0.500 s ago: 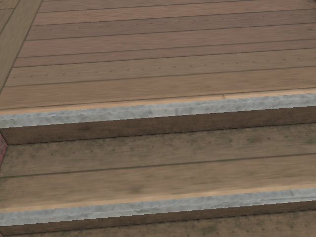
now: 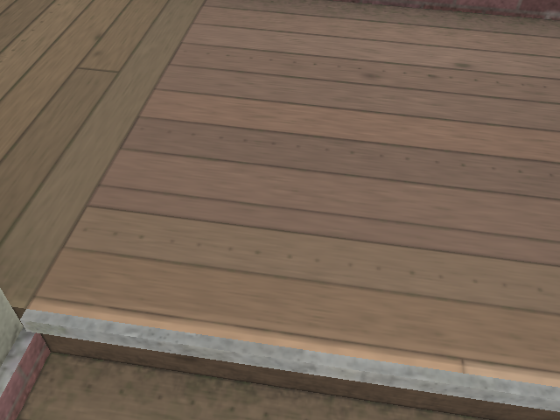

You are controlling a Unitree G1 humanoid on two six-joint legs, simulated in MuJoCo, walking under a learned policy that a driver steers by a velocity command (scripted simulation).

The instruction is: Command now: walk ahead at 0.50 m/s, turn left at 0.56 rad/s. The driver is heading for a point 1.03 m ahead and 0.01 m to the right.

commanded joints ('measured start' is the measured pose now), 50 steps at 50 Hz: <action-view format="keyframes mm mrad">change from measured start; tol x64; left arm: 1 77 -63 -27 94 7 -49 -27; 50 -6 95 22 -133 -14 25 -32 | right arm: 1 -37 147 79 -145 30 40 -10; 50 37 -13 42 -99 3 -78 8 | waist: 1 -68 -64 180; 19 -129 96 -558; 50 -7 80 17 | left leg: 1 -392 74 -117 191 -121 2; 11 -678 127 104 -62 -444 27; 16 408 -36 318 -834 -230 62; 19 887 341 -818 -1559 -329 179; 38 596 266 237 -1935 236 0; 44 981 361 324 -1266 1570 27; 47 85 -17 22 -174 -83 -72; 50 -30 84 -28 -77 -64 -56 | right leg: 1 120 -289 410 -644 61 -130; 12 538 -207 -24 -991 379 -118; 16 599 -273 -21 -542 1777 -135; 19 39 116 330 664 346 12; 31 -850 102 297 1382 130 -111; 43 -165 143 -98 233 -122 -181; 47 372 -129 1240 -635 -689 -413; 50 82 -123 956 -623 -234 -287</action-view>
